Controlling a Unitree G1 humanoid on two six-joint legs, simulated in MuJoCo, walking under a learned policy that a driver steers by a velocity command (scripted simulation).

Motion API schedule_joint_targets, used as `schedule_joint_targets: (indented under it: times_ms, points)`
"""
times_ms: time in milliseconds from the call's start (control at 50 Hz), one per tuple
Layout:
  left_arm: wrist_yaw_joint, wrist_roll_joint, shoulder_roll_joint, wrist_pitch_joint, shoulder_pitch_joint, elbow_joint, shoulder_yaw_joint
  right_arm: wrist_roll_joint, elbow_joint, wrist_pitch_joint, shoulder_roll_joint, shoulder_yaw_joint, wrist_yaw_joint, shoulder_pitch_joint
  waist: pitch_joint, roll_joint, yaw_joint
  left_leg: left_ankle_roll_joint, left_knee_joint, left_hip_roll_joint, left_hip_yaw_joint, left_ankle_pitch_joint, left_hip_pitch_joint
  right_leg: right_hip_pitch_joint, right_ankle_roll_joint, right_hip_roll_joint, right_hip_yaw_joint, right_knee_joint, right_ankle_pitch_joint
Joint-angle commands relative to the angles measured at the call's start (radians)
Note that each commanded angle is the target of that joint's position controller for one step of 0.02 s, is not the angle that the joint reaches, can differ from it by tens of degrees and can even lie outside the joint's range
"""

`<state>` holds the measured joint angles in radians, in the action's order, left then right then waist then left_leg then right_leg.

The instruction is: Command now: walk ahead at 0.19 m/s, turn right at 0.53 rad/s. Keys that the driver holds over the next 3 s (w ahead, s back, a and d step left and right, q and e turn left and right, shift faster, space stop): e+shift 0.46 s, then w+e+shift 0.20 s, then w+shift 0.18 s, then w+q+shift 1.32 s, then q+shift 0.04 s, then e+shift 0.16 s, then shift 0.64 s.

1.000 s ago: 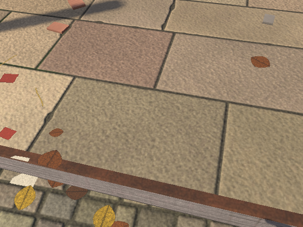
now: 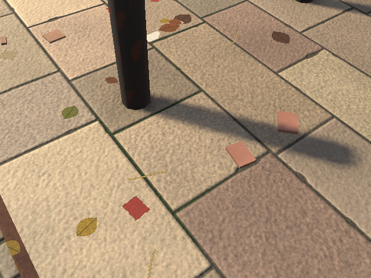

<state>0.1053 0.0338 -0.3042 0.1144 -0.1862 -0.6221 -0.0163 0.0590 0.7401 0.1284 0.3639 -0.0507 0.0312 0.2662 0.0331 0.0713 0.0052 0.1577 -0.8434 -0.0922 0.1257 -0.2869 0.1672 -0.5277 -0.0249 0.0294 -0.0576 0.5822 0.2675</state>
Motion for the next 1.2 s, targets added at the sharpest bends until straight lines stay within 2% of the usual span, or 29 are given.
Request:
schedule_joint_targets:
  times_ms: [20, 40, 60, 80, 100, 120, 160, 260, 300, 320, 340, 360, 380, 420, 460, 480, 520, 560, 680, 700, 780, 840, 860, 880, 900, 920, 960, 1020, 1200]
  points:
    - [-0.068, 0.037, -0.223, -0.002, -0.708, -0.278, -0.095, 0.022, -0.179, -0.002, -0.245, 0.063, 0.044, -0.057, -0.158, 0.177, -0.148, 0.091, -0.806, -0.089, -0.237, -0.371, 0.681, 0.959, -0.372, -0.197, -0.303, -0.053, 1.08]
    - [-0.067, 0.024, -0.246, -0.006, -0.412, -0.142, -0.098, 0.035, -0.195, 0.001, -0.146, 0.048, 0.043, 0.148, -0.403, 0.047, 0.006, 0.088, -0.695, -0.027, -0.374, -0.301, 0.647, 1.02, -0.535, -0.348, -0.511, -0.042, 1.045]
    - [-0.067, 0.007, -0.141, 0.003, -0.152, -0.059, -0.072, -0.012, -0.224, -0.003, 0.011, 0.022, 0.02, 0.041, -0.326, -0.047, -0.007, 0.08, -0.678, -0.02, -0.329, -0.343, 0.7, 0.867, -0.464, -0.299, -0.478, -0.054, 0.754]
    - [-0.062, -0.021, -0.077, -0.001, -0.03, -0.029, -0.049, 0.007, -0.254, -0.02, 0.021, 0.017, -0.016, -0.024, -0.268, -0.079, 0.028, 0.019, -0.531, 0.026, -0.284, -0.294, 0.585, 0.616, -0.378, -0.214, -0.412, -0.133, 0.506]
    - [-0.045, -0.029, -0.083, -0.006, -0.017, -0.023, -0.042, 0.038, -0.258, -0.04, 0.047, 0.009, -0.044, -0.043, -0.194, -0.121, 0.07, 0.005, -0.359, 0.086, -0.257, -0.265, 0.389, 0.345, -0.325, -0.145, -0.387, -0.224, 0.255]
    - [-0.03, -0.025, -0.118, -0.001, -0.055, -0.037, -0.046, 0.038, -0.243, -0.04, 0.042, 0.009, -0.053, -0.02, -0.142, -0.072, 0.097, 0.003, -0.294, 0.111, -0.234, -0.23, 0.2, 0.143, -0.311, -0.113, -0.419, -0.273, 0.222]
    - [-0.029, -0.013, -0.192, 0.015, -0.065, -0.037, -0.074, -0.001, -0.229, -0.061, 0.032, 0.02, -0.04, -0.016, -0.098, -0.059, 0.09, 0.009, -0.119, 0.102, -0.201, -0.172, 0.062, 0.028, -0.283, -0.076, -0.441, -0.305, 0.074]
    - [-0.033, -0.027, -0.167, -0.01, -0.086, 0.009, -0.088, -0.039, -0.219, -0.064, 0.051, -0.002, -0.038, -0.106, -0.104, 0.001, 0.007, -0.081, 0.327, 0.051, -0.227, 0.046, 0.023, 0.174, -0.235, -0.081, -0.594, -0.226, -0.402]
    - [-0.039, -0.025, -0.091, -0.018, -0.157, -0.01, -0.061, -0.053, -0.223, -0.036, 0.066, -0.014, -0.052, -0.106, -0.142, -0.023, 0.005, -0.225, 0.461, 0.154, -0.296, 0.284, -0.086, 0.168, -0.155, -0.049, -0.604, -0.155, -0.441]
    - [-0.041, -0.01, -0.009, -0.019, -0.189, 0.038, -0.034, -0.047, -0.23, -0.021, 0.149, -0.037, -0.066, -0.096, -0.226, -0.23, -0.027, -0.496, 0.482, 0.4, -0.584, 0.54, -0.256, -0.015, -0.041, 0.086, -0.422, -0.01, -0.638]
    - [-0.049, 0.017, -0.03, -0.018, -0.167, 0.048, -0.035, -0.026, -0.225, -0.013, 0.151, -0.046, -0.059, -0.082, -0.202, -0.279, -0.016, -0.664, 0.554, 0.59, -0.776, 0.687, -0.356, -0.208, 0.064, 0.165, -0.211, 0.195, -0.86]
    - [-0.087, -0.092, -0.177, -0.081, -0.166, 0.012, -0.1, -0.05, -0.198, -0.067, 0.059, -0.038, -0.067, -0.204, -0.109, -0.22, -0.067, -0.459, 0.428, 0.534, -0.557, 0.858, -0.244, -0.241, 0.115, 0.037, -0.094, 0.427, -0.904]
    - [-0.108, -0.098, -0.185, -0.115, -0.19, -0.007, -0.106, -0.069, -0.225, -0.086, -0.004, -0.019, -0.069, -0.201, -0.128, -0.176, -0.045, -0.365, 0.397, 0.438, -0.443, 0.885, -0.226, -0.205, 0.127, 0.037, -0.097, 0.477, -0.846]
    - [-0.122, -0.074, -0.124, -0.154, -0.183, 0.007, -0.098, -0.086, -0.207, -0.104, -0.002, -0.022, -0.076, -0.204, -0.113, -0.185, -0.054, -0.295, 0.399, 0.382, -0.305, 0.894, -0.191, -0.235, 0.147, -0.008, -0.04, 0.596, -0.717]
    - [-0.113, -0.084, -0.043, -0.165, -0.086, 0.051, -0.07, -0.058, -0.187, -0.113, 0.017, -0.029, -0.086, -0.204, -0.075, -0.209, -0.024, -0.324, 0.461, 0.35, -0.202, 0.825, -0.129, -0.247, 0.162, -0.058, 0.033, 0.595, -0.633]
    - [-0.065, 0.064, 0.064, -0.083, -0.136, 0.012, 0.008, -0.01, -0.187, -0.045, -0.01, -0.015, -0.094, -0.062, -0.278, -0.128, 0.052, -0.44, 0.572, 0.38, -0.241, 0.573, -0.16, -0.118, 0.174, -0.029, 0.071, 0.618, -0.62]
    - [-0.019, 0.03, 0.02, -0.038, -0.017, 0.015, -0.019, -0.005, -0.142, -0.008, 0.02, -0.025, -0.094, -0.026, -0.066, -0.148, 0.08, -0.382, 0.72, 0.412, -0.268, -0.11, -0.185, -0.276, 0.137, -0.099, 0.023, 0.557, -0.561]
    - [-0.013, 0.005, -0.06, -0.031, 0.077, 0.026, -0.055, -0.01, -0.111, -0.008, 0.01, -0.015, -0.085, 0.019, -0.003, -0.174, 0.093, -0.348, 0.753, 0.452, -0.27, -0.193, -0.268, -0.38, 0.106, -0.105, -0.002, 0.469, -0.508]
    - [0.008, 0.004, 0.05, -0.038, 0.178, 0.02, -0.002, 0.032, -0.002, 0.004, -0.013, -0.001, -0.065, 0.182, 0.025, -0.171, 0.118, -0.362, 0.78, 0.469, -0.052, 0.077, -0.373, -0.405, 0.032, -0.124, 0.039, 0.321, -0.398]
    - [0.007, 0.0, -0.051, -0.087, 0.293, 0.077, -0.047, -0.041, 0.03, -0.009, 0.048, -0.037, -0.036, 0.202, 0.118, -0.117, 0.127, -0.269, 0.744, 0.402, 0.043, 0.112, -0.234, -0.335, 0.005, -0.112, 0.131, 0.302, -0.403]
    - [0.017, 0.004, 0.0, -0.114, 0.259, 0.088, -0.031, -0.036, 0.09, -0.024, 0.026, -0.027, -0.037, 0.225, 0.114, -0.236, 0.064, -0.248, 0.745, 0.406, 0.124, 0.191, -0.121, -0.079, -0.077, -0.079, 0.177, 0.169, -0.506]
    - [-0.026, 0.018, -0.039, -0.105, -0.025, -0.002, -0.061, -0.048, 0.112, -0.044, 0.097, -0.037, -0.045, 0.197, -0.037, -0.177, -0.111, -0.258, 0.343, 0.411, 0.206, 0.872, -0.077, 0.347, -0.152, 0.066, 0.242, 0.045, -0.561]
    - [-0.045, 0.03, -0.086, -0.097, -0.238, -0.079, -0.088, -0.051, 0.103, -0.046, 0.084, -0.028, -0.04, 0.199, -0.17, -0.123, -0.203, -0.244, 0.054, 0.368, 0.209, 0.777, 0.111, 0.686, -0.168, 0.07, 0.172, 0.034, -0.585]
    - [-0.071, 0.035, -0.203, -0.086, -0.297, -0.086, -0.114, -0.053, 0.035, -0.049, -0.055, 0.008, -0.021, 0.205, -0.294, 0.14, -0.191, -0.203, -0.342, 0.259, 0.154, -0.066, 0.514, 1.009, -0.214, -0.267, -0.292, -0.075, -0.989]
    - [-0.093, 0.01, -0.266, -0.09, -0.332, -0.053, -0.125, -0.059, -0.021, -0.037, -0.012, -0.007, -0.017, 0.132, -0.411, 0.108, -0.208, -0.212, -0.577, 0.158, -0.086, -0.237, 0.6, 0.939, -0.229, -0.426, -0.679, -0.292, -1.165]
    - [-0.099, 0.017, -0.227, -0.087, -0.26, -0.078, -0.115, -0.068, -0.047, -0.037, 0.014, -0.019, -0.019, 0.0, -0.226, -0.023, -0.2, -0.227, -0.63, 0.169, -0.187, -0.08, 0.694, 0.799, -0.178, -0.394, -0.553, -0.339, -1.023]
    - [-0.101, 0.007, -0.121, -0.061, -0.142, -0.099, -0.083, -0.068, -0.001, -0.04, -0.027, -0.01, -0.015, 0.1, -0.048, -0.042, -0.054, -0.22, -0.514, 0.226, -0.193, 0.054, 0.587, 0.511, -0.125, -0.33, -0.281, -0.355, -0.725]
    - [-0.096, -0.02, -0.023, -0.023, -0.085, -0.122, -0.051, -0.048, 0.065, -0.102, -0.061, -0.012, 0.001, 0.205, 0.018, 0.018, 0.038, -0.201, -0.464, 0.246, -0.202, 0.093, 0.481, 0.334, -0.074, -0.265, -0.089, -0.44, -0.624]
    - [-0.115, -0.013, -0.022, 0.012, -0.237, -0.224, -0.038, -0.049, -0.04, -0.109, -0.076, 0.006, 0.044, -0.174, 0.145, -0.051, -0.004, -0.272, -0.087, 0.181, -0.035, 0.373, 0.644, 0.515, 0.013, -0.206, 0.287, -0.533, 0.011]
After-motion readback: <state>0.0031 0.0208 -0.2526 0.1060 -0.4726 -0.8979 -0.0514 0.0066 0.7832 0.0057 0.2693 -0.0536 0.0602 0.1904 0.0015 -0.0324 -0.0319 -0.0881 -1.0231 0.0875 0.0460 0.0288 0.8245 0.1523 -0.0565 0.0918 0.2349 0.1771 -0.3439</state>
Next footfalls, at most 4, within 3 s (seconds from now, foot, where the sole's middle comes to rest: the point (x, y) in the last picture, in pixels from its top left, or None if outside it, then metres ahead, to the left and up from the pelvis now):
0.30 left None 0.21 0.12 -0.78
0.86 right None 0.26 -0.29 -0.78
1.36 left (304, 236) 0.65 -0.46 -0.78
1.78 right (350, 161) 1.01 -0.75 -0.78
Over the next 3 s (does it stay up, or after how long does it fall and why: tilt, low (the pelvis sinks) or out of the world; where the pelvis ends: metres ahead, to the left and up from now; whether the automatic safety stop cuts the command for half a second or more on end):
stays up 1.53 -0.47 -0.02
